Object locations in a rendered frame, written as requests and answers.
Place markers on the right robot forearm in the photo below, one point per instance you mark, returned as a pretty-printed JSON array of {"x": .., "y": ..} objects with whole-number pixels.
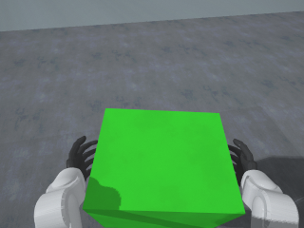
[{"x": 270, "y": 207}]

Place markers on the carton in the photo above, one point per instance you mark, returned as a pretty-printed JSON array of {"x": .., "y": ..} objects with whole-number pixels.
[{"x": 162, "y": 169}]

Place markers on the left robot forearm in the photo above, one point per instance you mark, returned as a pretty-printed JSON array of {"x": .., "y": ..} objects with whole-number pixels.
[{"x": 59, "y": 206}]

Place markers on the right robot hand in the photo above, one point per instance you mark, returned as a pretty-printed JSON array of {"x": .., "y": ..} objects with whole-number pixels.
[{"x": 244, "y": 159}]

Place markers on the left robot hand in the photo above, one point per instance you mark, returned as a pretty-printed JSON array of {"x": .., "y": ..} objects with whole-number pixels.
[{"x": 76, "y": 158}]

